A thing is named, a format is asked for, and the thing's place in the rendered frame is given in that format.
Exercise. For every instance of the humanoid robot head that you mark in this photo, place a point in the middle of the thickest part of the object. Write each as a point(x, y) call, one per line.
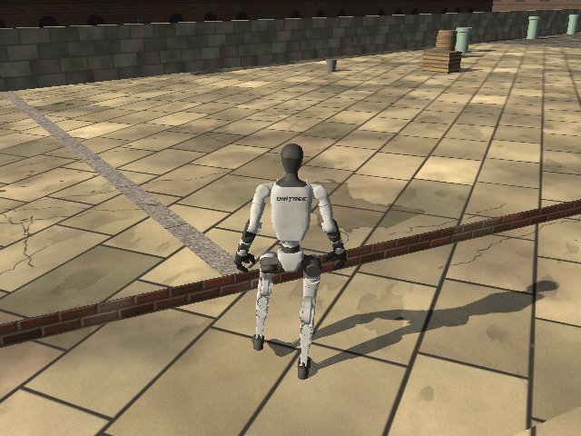
point(291, 157)

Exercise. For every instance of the right robot upper arm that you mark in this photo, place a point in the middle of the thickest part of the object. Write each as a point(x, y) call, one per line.
point(319, 192)

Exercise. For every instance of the robot left hand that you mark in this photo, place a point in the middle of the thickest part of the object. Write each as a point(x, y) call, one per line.
point(245, 259)

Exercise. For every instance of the left robot upper arm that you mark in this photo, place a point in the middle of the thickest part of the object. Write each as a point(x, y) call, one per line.
point(263, 191)

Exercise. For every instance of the left robot foot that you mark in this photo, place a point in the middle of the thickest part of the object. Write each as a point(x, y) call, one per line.
point(257, 343)

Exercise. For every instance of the robot right hand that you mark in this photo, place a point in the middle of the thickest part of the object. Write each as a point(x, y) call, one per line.
point(333, 256)

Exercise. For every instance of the right robot forearm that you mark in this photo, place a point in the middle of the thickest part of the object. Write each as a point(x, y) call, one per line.
point(336, 241)

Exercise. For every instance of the left robot forearm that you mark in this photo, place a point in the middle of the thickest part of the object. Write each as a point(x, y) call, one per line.
point(246, 241)

